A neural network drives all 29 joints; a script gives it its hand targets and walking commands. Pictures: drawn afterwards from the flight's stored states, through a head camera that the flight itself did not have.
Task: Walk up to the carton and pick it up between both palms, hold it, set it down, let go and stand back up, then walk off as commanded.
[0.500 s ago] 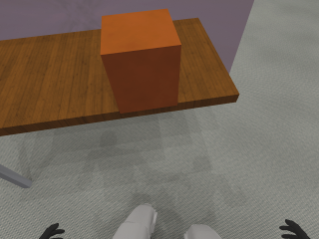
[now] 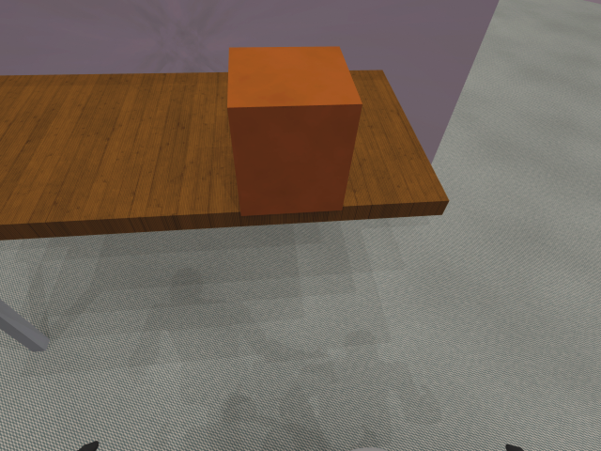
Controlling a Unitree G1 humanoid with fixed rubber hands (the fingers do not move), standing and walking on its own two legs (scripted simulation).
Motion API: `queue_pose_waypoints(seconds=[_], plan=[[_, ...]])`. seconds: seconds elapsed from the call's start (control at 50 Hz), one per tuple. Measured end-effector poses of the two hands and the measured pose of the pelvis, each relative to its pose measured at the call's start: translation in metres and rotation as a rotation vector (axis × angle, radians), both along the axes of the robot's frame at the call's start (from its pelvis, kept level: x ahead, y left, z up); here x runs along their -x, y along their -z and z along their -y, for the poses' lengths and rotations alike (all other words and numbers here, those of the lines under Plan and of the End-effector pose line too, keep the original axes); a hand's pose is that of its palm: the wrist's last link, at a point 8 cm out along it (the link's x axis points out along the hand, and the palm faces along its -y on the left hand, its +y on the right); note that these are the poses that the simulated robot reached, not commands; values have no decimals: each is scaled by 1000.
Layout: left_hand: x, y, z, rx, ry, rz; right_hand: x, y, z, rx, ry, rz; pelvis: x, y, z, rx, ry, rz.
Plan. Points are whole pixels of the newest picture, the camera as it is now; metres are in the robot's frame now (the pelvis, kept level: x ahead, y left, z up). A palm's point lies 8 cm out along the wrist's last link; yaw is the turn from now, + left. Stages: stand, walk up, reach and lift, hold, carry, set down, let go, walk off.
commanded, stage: walk off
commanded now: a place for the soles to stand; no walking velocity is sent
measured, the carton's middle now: (288, 133) +0.65 +0.02 +0.03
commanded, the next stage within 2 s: stand in 0.68 s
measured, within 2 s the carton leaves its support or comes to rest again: neither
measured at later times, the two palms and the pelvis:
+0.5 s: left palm (76, 443) +0.15 +0.30 -0.09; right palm out of the picture +0.12 -0.30 -0.10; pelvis +0.03 +0.00 +0.01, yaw +0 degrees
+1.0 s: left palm out of the picture +0.11 +0.28 -0.09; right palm out of the picture +0.08 -0.32 -0.10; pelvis +0.01 -0.01 +0.02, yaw -2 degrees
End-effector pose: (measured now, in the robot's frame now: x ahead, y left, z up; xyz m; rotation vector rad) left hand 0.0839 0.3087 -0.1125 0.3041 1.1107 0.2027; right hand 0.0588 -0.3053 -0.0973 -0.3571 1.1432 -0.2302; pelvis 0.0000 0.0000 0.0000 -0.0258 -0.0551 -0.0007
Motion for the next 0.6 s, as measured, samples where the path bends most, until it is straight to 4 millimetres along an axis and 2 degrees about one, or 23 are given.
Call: queue_pose_waypoints(seconds=[0.14,0.32,0.46,0.6], plan=[[-12,-5,16,25,-7,24,-32,1,3,-16,-20,31,-12,-3,3,-20,-8,-14],[-44,-18,13,-11,13,62,-63,2,0,-36,-26,69,-24,-5,5,-26,-4,-27],[-64,-26,10,-33,36,92,-66,3,-1,-41,-16,73,-26,-6,5,-29,5,-30],[-70,-26,16,-24,54,97,-55,3,2,-40,0,58,-24,-7,6,-33,12,-30]])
